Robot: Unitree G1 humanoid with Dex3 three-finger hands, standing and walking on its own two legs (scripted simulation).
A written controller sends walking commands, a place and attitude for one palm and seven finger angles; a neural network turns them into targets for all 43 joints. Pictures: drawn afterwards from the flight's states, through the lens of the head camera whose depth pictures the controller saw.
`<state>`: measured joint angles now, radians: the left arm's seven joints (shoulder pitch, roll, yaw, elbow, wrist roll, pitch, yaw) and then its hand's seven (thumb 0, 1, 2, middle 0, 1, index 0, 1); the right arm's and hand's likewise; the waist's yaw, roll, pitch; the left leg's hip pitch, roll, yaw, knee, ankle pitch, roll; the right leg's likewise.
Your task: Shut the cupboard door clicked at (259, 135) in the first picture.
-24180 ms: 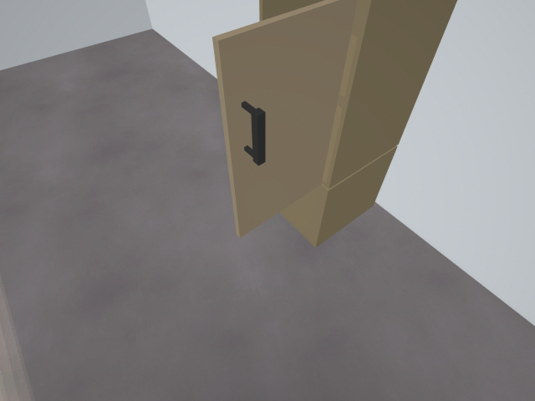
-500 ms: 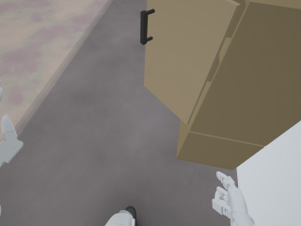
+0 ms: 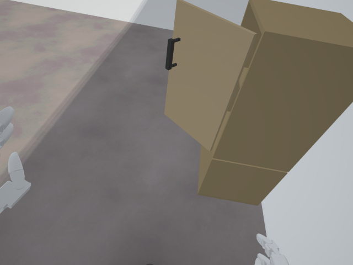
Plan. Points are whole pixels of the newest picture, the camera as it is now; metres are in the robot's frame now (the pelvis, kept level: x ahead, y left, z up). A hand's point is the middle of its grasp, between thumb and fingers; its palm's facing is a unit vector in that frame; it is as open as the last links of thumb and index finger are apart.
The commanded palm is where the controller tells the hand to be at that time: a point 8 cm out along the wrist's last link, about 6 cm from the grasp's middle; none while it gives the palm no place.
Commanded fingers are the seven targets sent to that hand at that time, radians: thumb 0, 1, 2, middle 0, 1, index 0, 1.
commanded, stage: stop stepping back and stand still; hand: left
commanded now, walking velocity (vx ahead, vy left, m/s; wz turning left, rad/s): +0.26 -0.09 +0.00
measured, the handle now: (173, 53) +0.93 +0.05 +0.04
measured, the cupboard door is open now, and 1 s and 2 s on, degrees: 51 51 51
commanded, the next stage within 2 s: let the arm hang, fingers relaxed in 0.48 s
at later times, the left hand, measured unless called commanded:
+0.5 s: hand out of the picture +0.15 +0.29 +0.17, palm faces +0.33 -0.82 -0.47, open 7.4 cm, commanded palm +0.10 +0.33 +0.17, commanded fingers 0.00 0.90 0.90 -0.20 -0.30 -0.20 -0.30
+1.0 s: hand out of the picture -0.03 +0.21 -0.19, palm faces +0.02 -0.98 -0.20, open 6.9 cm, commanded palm none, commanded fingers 0.00 0.90 0.90 -0.20 -0.30 -0.20 -0.30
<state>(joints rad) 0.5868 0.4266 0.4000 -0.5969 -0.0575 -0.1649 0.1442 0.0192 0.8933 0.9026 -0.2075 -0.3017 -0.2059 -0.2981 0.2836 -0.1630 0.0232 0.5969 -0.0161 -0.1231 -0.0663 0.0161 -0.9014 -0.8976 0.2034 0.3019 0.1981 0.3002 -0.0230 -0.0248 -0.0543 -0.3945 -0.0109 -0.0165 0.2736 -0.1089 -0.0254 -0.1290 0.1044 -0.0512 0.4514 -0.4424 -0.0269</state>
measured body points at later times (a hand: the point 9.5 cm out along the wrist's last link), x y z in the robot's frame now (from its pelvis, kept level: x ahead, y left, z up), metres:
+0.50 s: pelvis -0.06 +0.04 +0.00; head -0.08 +0.08 +0.45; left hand +0.12 +0.34 +0.20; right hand +0.03 -0.18 -0.08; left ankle +0.01 +0.13 -0.75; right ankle -0.06 -0.05 -0.71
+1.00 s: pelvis -0.05 +0.03 -0.01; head -0.04 +0.04 +0.44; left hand -0.03 +0.27 -0.17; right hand -0.05 -0.21 -0.16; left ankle +0.01 +0.13 -0.75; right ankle -0.11 -0.05 -0.75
